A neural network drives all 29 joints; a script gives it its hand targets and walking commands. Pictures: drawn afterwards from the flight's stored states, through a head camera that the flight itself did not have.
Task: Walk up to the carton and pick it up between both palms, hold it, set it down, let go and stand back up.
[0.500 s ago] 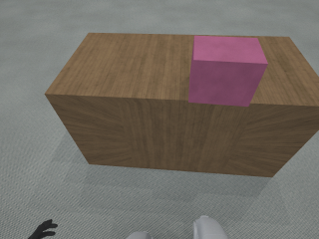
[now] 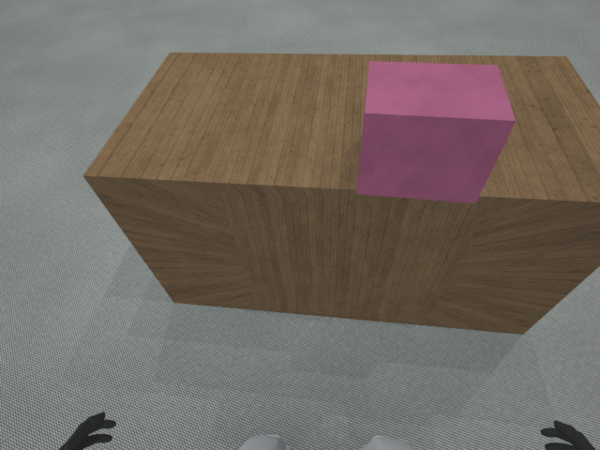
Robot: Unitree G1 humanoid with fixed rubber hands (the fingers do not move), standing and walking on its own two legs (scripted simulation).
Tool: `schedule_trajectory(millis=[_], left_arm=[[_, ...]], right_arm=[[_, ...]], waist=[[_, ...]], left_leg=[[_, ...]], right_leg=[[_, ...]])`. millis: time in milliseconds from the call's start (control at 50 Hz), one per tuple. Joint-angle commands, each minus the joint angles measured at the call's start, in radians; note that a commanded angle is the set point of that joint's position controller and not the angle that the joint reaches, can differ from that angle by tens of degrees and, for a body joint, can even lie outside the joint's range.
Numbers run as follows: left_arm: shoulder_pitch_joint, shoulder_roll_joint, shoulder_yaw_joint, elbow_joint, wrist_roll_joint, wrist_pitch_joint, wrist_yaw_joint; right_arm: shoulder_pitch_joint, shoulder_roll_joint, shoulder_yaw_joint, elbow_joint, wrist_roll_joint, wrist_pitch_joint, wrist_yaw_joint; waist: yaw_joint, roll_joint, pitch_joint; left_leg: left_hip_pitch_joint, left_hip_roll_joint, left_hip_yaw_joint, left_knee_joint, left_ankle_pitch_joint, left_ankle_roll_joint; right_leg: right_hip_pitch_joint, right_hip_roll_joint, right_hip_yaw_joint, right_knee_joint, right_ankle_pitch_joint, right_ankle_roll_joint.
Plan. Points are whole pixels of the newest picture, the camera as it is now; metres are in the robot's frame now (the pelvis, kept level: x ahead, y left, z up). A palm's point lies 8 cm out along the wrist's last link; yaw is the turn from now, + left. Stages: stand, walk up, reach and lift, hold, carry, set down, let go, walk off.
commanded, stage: walk up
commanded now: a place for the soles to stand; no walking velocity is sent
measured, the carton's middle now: (422, 133) +0.67 -0.19 +0.01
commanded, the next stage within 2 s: none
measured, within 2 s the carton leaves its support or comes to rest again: neither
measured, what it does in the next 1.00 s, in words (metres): stands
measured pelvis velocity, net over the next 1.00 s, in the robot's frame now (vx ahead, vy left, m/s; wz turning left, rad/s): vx -0.01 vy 0.03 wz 0.02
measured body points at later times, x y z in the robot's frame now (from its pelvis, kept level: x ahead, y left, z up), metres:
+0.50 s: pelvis -0.01 +0.01 +0.00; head -0.01 +0.00 +0.45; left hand +0.09 +0.35 -0.06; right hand +0.11 -0.32 -0.08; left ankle +0.02 +0.15 -0.69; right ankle +0.01 -0.10 -0.69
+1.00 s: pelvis -0.01 +0.03 +0.01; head +0.01 +0.04 +0.46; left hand +0.10 +0.37 -0.07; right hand +0.12 -0.30 -0.06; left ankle +0.02 +0.15 -0.69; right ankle +0.02 -0.09 -0.69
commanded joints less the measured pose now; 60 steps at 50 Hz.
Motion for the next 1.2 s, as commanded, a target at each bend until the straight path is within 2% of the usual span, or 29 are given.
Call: schedule_trajectory(millis=[0, 40, 60, 80, 100, 140, 180, 200, 240, 320, 360, 440, 480, 540, 580, 620, 680, 720, 760, 780, 840, 880, 920, 980, 1000, 1040, 1060, 1140, 1180], left_arm=[[0.003, 0.240, 0.070, -0.021, 0.028, -0.018, 0.001], [-0.080, 0.171, 0.042, -0.043, 0.025, -0.014, -0.007], [-0.065, 0.138, 0.033, -0.043, 0.018, -0.013, -0.006], [-0.064, 0.134, 0.036, -0.028, 0.025, -0.007, -0.003], [-0.071, 0.158, 0.044, -0.025, 0.026, 0.001, -0.003], [-0.032, 0.159, 0.050, -0.009, 0.019, -0.021, -0.002], [0.027, 0.234, 0.072, -0.011, 0.036, -0.052, -0.001], [0.027, 0.256, 0.085, -0.001, 0.023, -0.052, -0.004], [0.069, 0.243, 0.072, 0.016, 0.029, -0.044, -0.001], [-0.020, 0.229, 0.062, -0.016, 0.027, -0.026, 0.005], [-0.048, 0.202, 0.056, -0.015, 0.027, -0.023, -0.003], [-0.090, 0.172, 0.043, -0.028, 0.025, -0.017, -0.005], [-0.021, 0.167, 0.054, 0.003, 0.031, -0.022, -0.008], [0.046, 0.192, 0.058, 0.021, 0.037, -0.053, -0.002], [0.097, 0.274, 0.092, 0.045, 0.037, -0.063, 0.001], [0.061, 0.294, 0.096, 0.025, 0.034, -0.052, 0.000], [-0.018, 0.232, 0.057, 0.005, 0.030, -0.042, -0.002], [-0.054, 0.143, 0.037, -0.008, 0.011, -0.036, -0.002], [-0.076, 0.167, 0.045, -0.010, 0.006, -0.015, 0.003], [-0.030, 0.166, 0.045, -0.005, 0.010, -0.019, 0.008], [0.053, 0.169, 0.060, 0.033, 0.020, -0.039, 0.001], [0.085, 0.247, 0.070, 0.025, 0.036, -0.053, 0.007], [0.062, 0.259, 0.078, 0.040, 0.032, -0.057, 0.002], [-0.003, 0.219, 0.044, 0.009, 0.031, -0.040, -0.003], [-0.057, 0.211, 0.043, -0.001, 0.030, -0.028, -0.006], [-0.035, 0.146, 0.027, -0.006, 0.015, -0.020, 0.001], [-0.073, 0.172, 0.033, -0.006, 0.011, -0.013, 0.006], [0.026, 0.150, 0.042, 0.011, 0.009, -0.031, 0.005], [0.082, 0.164, 0.050, 0.026, 0.004, -0.048, 0.004]], right_arm=[[-0.009, -0.188, -0.056, -0.017, -0.006, -0.017, -0.015], [0.075, -0.182, -0.056, 0.012, 0.004, -0.033, -0.014], [0.087, -0.220, -0.058, 0.009, -0.008, -0.043, -0.017], [0.057, -0.255, -0.059, 0.003, -0.007, -0.044, -0.014], [0.020, -0.249, -0.061, -0.015, -0.001, -0.042, -0.017], [-0.040, -0.233, -0.043, 0.010, 0.000, -0.031, -0.015], [-0.061, -0.148, -0.026, -0.021, 0.010, -0.014, -0.013], [-0.039, -0.142, -0.021, -0.017, 0.012, -0.004, -0.017], [-0.082, -0.169, -0.028, -0.010, 0.003, -0.005, -0.015], [0.007, -0.160, -0.042, 0.001, 0.011, -0.016, -0.007], [-0.008, -0.162, -0.042, 0.004, -0.002, -0.019, -0.004], [0.006, -0.220, -0.071, 0.001, -0.017, -0.008, 0.001], [-0.026, -0.240, -0.068, 0.006, -0.019, -0.009, 0.006], [-0.133, -0.176, -0.039, -0.034, -0.004, 0.002, 0.009], [-0.083, -0.143, -0.033, -0.014, -0.004, 0.007, 0.006], [-0.097, -0.191, -0.050, 0.003, -0.006, 0.012, 0.009], [0.021, -0.167, -0.047, 0.016, -0.008, -0.017, 0.008], [0.018, -0.223, -0.067, 0.003, -0.015, -0.031, 0.010], [0.043, -0.270, -0.064, 0.013, -0.014, -0.022, 0.004], [0.018, -0.274, -0.068, -0.002, -0.008, -0.016, 0.005], [-0.105, -0.213, -0.050, -0.008, -0.004, 0.008, 0.006], [-0.114, -0.149, -0.037, -0.041, 0.002, 0.008, 0.012], [-0.107, -0.161, -0.047, -0.016, -0.004, 0.023, 0.011], [-0.067, -0.159, -0.052, 0.002, -0.018, 0.002, 0.019], [0.026, -0.173, -0.059, 0.010, -0.018, -0.008, 0.011], [0.040, -0.259, -0.063, 0.014, -0.016, -0.022, 0.008], [0.044, -0.265, -0.067, 0.018, -0.012, -0.022, 0.005], [-0.042, -0.229, -0.059, -0.015, 0.006, -0.006, 0.001], [-0.093, -0.185, -0.043, -0.040, 0.009, 0.004, 0.002]], waist=[[-0.008, -0.100, -0.066], [-0.057, -0.108, -0.074], [-0.059, 0.008, -0.085], [-0.027, 0.048, -0.108], [-0.031, 0.035, -0.082], [0.018, 0.011, -0.073], [0.029, -0.108, -0.129], [0.024, -0.172, -0.126], [0.041, -0.104, -0.120], [-0.010, -0.250, -0.089], [-0.009, -0.110, -0.091], [-0.038, -0.007, 0.009], [-0.001, 0.106, -0.023], [0.050, 0.024, -0.025], [0.054, -0.170, -0.028], [0.033, -0.068, -0.037], [-0.034, -0.152, -0.086], [-0.032, 0.081, -0.082], [-0.039, 0.112, -0.059], [-0.022, 0.125, -0.054], [0.041, 0.125, -0.057], [0.051, -0.101, -0.062], [0.029, -0.117, -0.040], [-0.021, -0.073, -0.052], [-0.066, -0.039, -0.092], [-0.049, 0.124, -0.043], [-0.061, 0.101, -0.040], [0.011, 0.087, -0.099], [0.043, 0.119, -0.125]], left_leg=[[-0.080, 0.027, 0.031, -0.123, -0.057, 0.054], [0.128, 0.086, -0.117, -0.274, 0.112, 0.095], [0.192, 0.188, -0.362, -0.378, 0.177, 0.146], [0.180, 0.291, -0.545, -0.426, 0.146, 0.225], [0.137, 0.328, -0.557, -0.430, 0.155, 0.275], [0.086, 0.259, -0.406, -0.328, 0.357, 0.230], [-0.109, 0.052, -0.094, -0.032, 0.393, 0.072], [-0.188, 0.020, 0.037, 0.047, 0.098, 0.016], [-0.218, 0.031, 0.032, 0.008, -0.178, 0.016], [-0.061, 0.041, 0.048, -0.128, 0.045, 0.036], [0.042, 0.039, 0.047, -0.173, 0.149, 0.039], [0.046, 0.170, -0.331, -0.413, -0.271, 0.167], [0.030, 0.264, -0.461, -0.478, -0.214, 0.244], [-0.168, 0.156, -0.301, -0.310, -0.031, 0.160], [-0.298, 0.005, 0.001, -0.003, 0.014, 0.030], [-0.244, 0.064, 0.014, -0.002, -0.100, 0.023], [0.064, 0.030, 0.042, -0.231, 0.077, 0.058], [0.213, 0.179, -0.295, -0.354, 0.231, 0.155], [0.146, 0.318, -0.523, -0.453, 0.214, 0.275], [0.150, 0.337, -0.524, -0.454, 0.212, 0.292], [-0.061, 0.170, -0.253, -0.323, 0.223, 0.153], [-0.203, 0.049, -0.073, -0.111, 0.150, 0.052], [-0.217, 0.036, 0.050, -0.036, -0.090, 0.026], [0.015, 0.021, 0.046, -0.262, -0.042, 0.046], [0.126, 0.046, -0.049, -0.311, 0.010, 0.067], [0.204, 0.289, -0.525, -0.485, 0.088, 0.190], [0.205, 0.332, -0.551, -0.484, 0.193, 0.247], [0.148, 0.255, -0.325, -0.327, 0.617, 0.193], [0.013, 0.122, -0.154, -0.213, 0.508, 0.101]], right_leg=[[0.119, -0.311, 0.436, -0.337, 0.310, -0.226], [-0.081, -0.138, 0.234, -0.207, 0.301, -0.094], [-0.168, -0.049, 0.131, -0.020, 0.269, -0.024], [-0.172, -0.022, 0.069, 0.027, 0.034, 0.007], [-0.139, -0.023, 0.071, 0.013, -0.087, 0.002], [-0.010, -0.035, 0.074, -0.141, 0.052, -0.017], [0.227, -0.193, 0.369, -0.347, 0.335, -0.119], [0.288, -0.300, 0.498, -0.422, 0.406, -0.157], [0.324, -0.360, 0.543, -0.390, 0.534, -0.244], [0.208, -0.263, 0.359, -0.340, 0.509, -0.102], [0.077, -0.206, 0.300, -0.316, 0.366, -0.094], [-0.180, -0.062, 0.126, -0.195, -0.152, -0.027], [-0.093, -0.005, 0.078, -0.084, -0.089, -0.008], [0.133, -0.063, 0.184, -0.299, -0.047, -0.050], [0.267, -0.288, 0.579, -0.511, -0.084, -0.139], [0.224, -0.386, 0.626, -0.502, -0.025, -0.203], [0.035, -0.199, 0.279, -0.284, 0.287, -0.130], [-0.177, -0.047, 0.104, -0.065, 0.226, -0.013], [-0.176, -0.013, 0.050, 0.039, -0.161, 0.009], [-0.168, -0.027, 0.060, 0.033, -0.139, 0.000], [0.120, -0.016, 0.039, -0.243, 0.047, -0.024], [0.220, -0.170, 0.336, -0.400, 0.033, -0.110], [0.193, -0.351, 0.578, -0.506, -0.034, -0.222], [0.055, -0.239, 0.378, -0.371, 0.198, -0.160], [-0.064, -0.170, 0.246, -0.273, 0.174, -0.098], [-0.240, -0.018, 0.060, 0.015, 0.069, 0.017], [-0.256, -0.027, 0.070, 0.027, -0.132, 0.018], [-0.026, -0.025, 0.046, -0.140, 0.045, -0.016], [0.156, -0.064, 0.089, -0.296, 0.281, -0.058]])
